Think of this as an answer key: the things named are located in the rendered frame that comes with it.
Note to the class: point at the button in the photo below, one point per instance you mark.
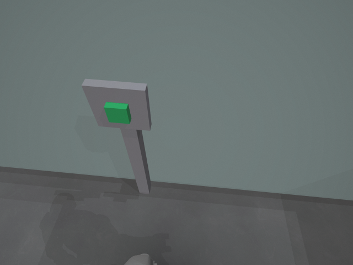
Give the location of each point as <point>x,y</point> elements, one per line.
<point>118,112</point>

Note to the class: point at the panel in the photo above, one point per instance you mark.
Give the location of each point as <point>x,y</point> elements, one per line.
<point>98,92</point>

